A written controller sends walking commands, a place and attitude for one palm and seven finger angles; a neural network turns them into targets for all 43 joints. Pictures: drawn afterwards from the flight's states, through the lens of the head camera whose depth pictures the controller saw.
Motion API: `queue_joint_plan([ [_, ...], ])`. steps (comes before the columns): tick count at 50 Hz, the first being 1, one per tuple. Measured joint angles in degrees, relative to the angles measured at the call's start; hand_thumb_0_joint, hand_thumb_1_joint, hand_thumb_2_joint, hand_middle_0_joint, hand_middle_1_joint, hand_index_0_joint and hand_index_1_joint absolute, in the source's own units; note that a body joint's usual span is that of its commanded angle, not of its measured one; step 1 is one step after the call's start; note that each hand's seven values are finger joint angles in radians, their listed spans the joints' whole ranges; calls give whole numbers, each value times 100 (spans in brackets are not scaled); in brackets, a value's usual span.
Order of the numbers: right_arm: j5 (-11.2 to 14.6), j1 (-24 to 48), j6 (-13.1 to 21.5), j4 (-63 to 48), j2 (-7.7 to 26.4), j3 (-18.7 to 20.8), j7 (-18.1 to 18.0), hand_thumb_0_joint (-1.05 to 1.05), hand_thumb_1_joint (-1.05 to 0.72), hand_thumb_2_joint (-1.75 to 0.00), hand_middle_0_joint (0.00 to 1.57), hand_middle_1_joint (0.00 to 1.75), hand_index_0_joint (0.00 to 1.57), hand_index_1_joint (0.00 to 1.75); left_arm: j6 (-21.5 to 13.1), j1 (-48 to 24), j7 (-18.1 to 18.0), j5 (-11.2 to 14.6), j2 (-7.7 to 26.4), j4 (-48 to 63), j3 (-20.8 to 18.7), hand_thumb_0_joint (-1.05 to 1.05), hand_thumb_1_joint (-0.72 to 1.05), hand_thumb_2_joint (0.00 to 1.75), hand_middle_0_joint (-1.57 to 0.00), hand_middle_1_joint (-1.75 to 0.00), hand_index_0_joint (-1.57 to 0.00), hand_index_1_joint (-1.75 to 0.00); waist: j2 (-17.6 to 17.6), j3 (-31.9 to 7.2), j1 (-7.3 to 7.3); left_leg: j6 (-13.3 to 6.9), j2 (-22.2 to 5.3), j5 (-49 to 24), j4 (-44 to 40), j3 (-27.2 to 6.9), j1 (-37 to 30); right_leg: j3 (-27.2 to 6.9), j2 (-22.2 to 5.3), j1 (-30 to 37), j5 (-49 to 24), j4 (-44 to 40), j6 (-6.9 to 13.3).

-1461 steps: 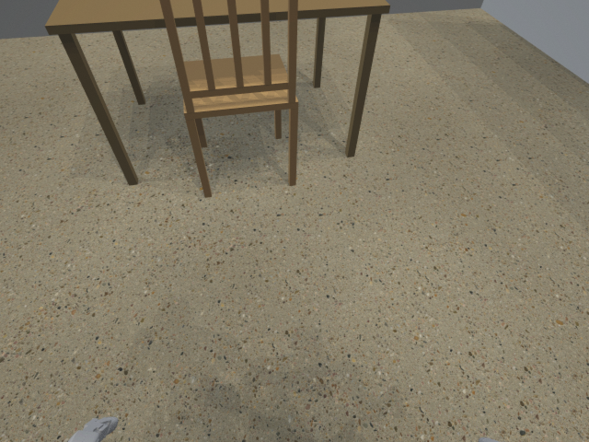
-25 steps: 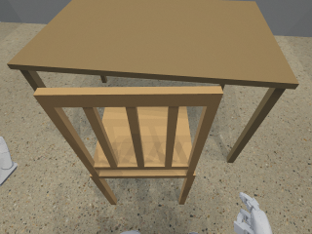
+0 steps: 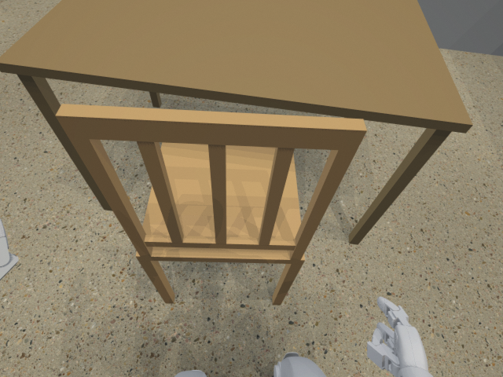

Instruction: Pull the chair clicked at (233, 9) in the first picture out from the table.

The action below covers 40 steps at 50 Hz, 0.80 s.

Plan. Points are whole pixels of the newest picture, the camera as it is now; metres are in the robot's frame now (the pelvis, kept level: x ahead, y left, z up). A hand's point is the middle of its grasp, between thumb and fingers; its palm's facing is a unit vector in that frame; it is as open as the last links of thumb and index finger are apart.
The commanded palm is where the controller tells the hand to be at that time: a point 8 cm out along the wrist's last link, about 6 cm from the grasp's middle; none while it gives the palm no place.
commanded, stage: step back with the hand held close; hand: left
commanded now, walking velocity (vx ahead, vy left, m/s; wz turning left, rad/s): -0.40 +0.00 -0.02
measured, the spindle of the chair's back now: (219, 201) +0.42 +0.09 -0.04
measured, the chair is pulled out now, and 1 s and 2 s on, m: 0.18 0.18 0.18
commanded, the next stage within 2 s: stop stepping back and stand still in 0.16 s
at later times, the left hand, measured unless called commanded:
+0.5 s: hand out of the picture +0.11 +0.27 +0.18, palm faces +0.37 -0.79 -0.50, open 7.5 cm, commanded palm +0.06 +0.31 +0.19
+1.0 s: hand out of the picture +0.09 +0.28 +0.18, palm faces +0.37 -0.83 -0.43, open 7.5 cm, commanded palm +0.04 +0.33 +0.19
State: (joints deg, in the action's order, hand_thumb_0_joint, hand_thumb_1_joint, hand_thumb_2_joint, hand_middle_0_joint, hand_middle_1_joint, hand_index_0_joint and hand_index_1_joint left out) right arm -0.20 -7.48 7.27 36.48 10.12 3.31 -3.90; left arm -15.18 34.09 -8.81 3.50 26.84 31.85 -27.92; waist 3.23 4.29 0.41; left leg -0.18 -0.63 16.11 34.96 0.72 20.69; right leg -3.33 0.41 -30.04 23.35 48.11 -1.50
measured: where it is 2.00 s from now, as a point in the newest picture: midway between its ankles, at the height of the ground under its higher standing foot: outside the picture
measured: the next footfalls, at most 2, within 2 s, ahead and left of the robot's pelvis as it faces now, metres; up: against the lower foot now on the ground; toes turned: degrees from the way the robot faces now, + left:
right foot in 0.14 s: +0.03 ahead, -0.15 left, +0.00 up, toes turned -4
left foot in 0.34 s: -0.04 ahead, +0.12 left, +0.00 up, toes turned -3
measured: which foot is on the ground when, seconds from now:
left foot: down 0.00-0.16, up 0.18-0.32, down 0.34-1.00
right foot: up 0.00-0.12, down 0.14-0.70, up 0.72-0.86, down 0.88-1.00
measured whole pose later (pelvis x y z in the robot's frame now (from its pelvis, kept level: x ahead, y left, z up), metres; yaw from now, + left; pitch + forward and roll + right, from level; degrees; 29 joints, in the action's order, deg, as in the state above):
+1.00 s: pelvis -0.12 +0.04 +0.00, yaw -4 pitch -3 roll -3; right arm 0.7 -15.7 7.0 38.3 11.0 -0.3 -2.2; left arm -10.2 30.1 -7.6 1.9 24.1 28.0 -22.6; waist -1.7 -1.8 0.5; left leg -1.6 -0.9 21.7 41.2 1.0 20.4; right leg 3.6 2.8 -12.4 14.7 29.5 1.8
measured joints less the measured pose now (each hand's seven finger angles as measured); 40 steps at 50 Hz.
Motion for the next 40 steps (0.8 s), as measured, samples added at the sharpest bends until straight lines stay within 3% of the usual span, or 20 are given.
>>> queue_joint_plan([
  [2, -53, -56, 158, 52, -68, -30, 48, 1, -90, -90, 20, 30, 20, 30, 45, -1, 11, 33, -72, 68, -7, 1, 88, 89, -21, -30, -21, -30, -103, -10, -69, 42, -142, -8, -80, -29, -2, 136, 114, 103, 248, 203, 29],
  [6, -59, -168, 377, 51, -123, -124, 162, 1, -90, -90, 20, 30, 20, 30, -10, -57, 9, 25, -127, 382, -33, 2, 88, 89, -21, -30, -21, -30, -309, 10, -205, 130, -345, -100, -49, -45, 54, 484, -27, 1002, -811, -1366, 195],
  [7, -54, -175, 401, 46, -138, -163, 177, 1, -90, -90, 20, 30, 20, 30, -63, -42, 19, 18, -74, 438, -82, 2, 88, 89, -21, -30, -21, -30, -300, -9, -230, 152, -357, -56, 83, -11, 132, 520, -98, 1218, -1074, -1776, 166],
  [9, -35, -72, 376, 129, -84, -192, 181, 1, -90, -90, 20, 30, 20, 30, -173, -144, 76, -14, -136, 381, -26, 1, 88, 89, -21, -30, -21, -30, -494, 5, -230, 162, -453, 226, 387, -88, 327, 562, 22, 1182, -1047, -1883, 70],
  [13, 20, 17, 143, 224, -24, -98, 135, 1, -90, -90, 20, 30, 20, 30, -129, -289, 109, -98, -206, 58, 169, 1, 88, 89, -21, -30, -21, -30, -370, 0, -54, 132, 11, 1128, 1418, -146, 619, 465, -207, 1007, -1278, -1956, 38],
  [16, 88, -63, -28, 71, 40, -154, 63, 1, -90, -90, 20, 30, 20, 30, -24, -11, 82, -72, -161, -24, 136, 1, 88, 89, -21, -30, -21, -30, -209, -77, 167, 65, 12, 661, 348, 4, 145, 416, -335, 812, -1338, -1802, -61],
  [18, 105, -164, -75, -61, 82, -121, 10, 1, -90, -90, 20, 30, 20, 30, 84, 162, 67, -34, -78, -13, 157, 1, 88, 89, -21, -30, -21, -30, -171, -62, 265, -73, -10, -278, -49, 27, 55, 438, -360, 644, -1029, -1409, -100],
  [20, 106, -287, -57, -39, 15, -107, -15, 1, -90, -90, 20, 30, 20, 30, 237, 276, 53, -24, -9, 9, 171, 1, 88, 89, -21, -30, -21, -30, -16, -74, 167, -108, 3, -260, 37, 127, 29, 279, -262, 524, -184, -836, -42],
  [22, 93, -493, 8, -29, -20, -134, -6, 1, -90, -90, 20, 30, 20, 30, 368, 359, 22, -48, -15, 84, 194, 1, 88, 89, -22, -30, -21, -30, -15, -211, 124, -97, -46, -202, -34, 114, -13, 317, -110, 586, 129, -513, 10],
  [24, 95, -693, 103, -37, 17, -172, 40, 1, -90, -90, 20, 30, 20, 30, 419, 346, -21, -91, -43, 195, 204, 2, 88, 89, -22, -30, -21, -30, -112, -330, 83, -79, -91, -222, -37, 50, -10, 478, -39, 954, -29, -940, 38],
  [26, 109, -784, 156, 2, 80, -225, 77, 1, -90, -90, 20, 30, 20, 30, 361, 260, -54, -120, -37, 247, 164, 2, 88, 89, -22, -30, -21, -30, -201, -390, 19, -72, -131, -145, 132, 41, 38, 540, 1, 1289, -694, -1565, 84],
  [28, 100, -794, 116, 120, 148, -228, 96, 1, -90, -90, 20, 30, 20, 30, 293, 27, -26, -143, -89, 89, 208, 1, 88, 89, -22, -30, -21, -30, -360, -408, 32, -101, -158, 224, 378, -63, 69, 626, 51, 1403, -1086, -1674, 129],
  [33, 125, -851, -55, 275, 306, -201, 73, 1, -90, -90, 20, 30, 20, 30, 385, -385, 2, -101, -379, -568, 369, 1, 88, 89, -21, -30, -21, -30, -502, -714, 43, -149, -42, 881, 688, -77, -27, 590, 28, 1322, -976, -1571, 144],
  [37, 110, -839, -83, 238, 270, -245, -5, 1, -90, -90, 20, 30, 20, 30, 600, -490, -23, -142, -542, -946, 470, 1, 89, 90, -21, -30, -21, -30, -381, -717, 123, -310, 15, 24, 357, 101, -201, 414, 10, 1112, -132, -868, 127],
  [40, 83, -893, 9, 169, 117, -260, 53, 1, -90, -90, 20, 30, 20, 30, 764, -443, 15, -204, -538, -898, 524, 1, 89, 90, -21, -30, -21, -30, -331, -720, 165, -319, 20, -109, 76, 162, -350, 393, 119, 1075, 70, -217, 121],
])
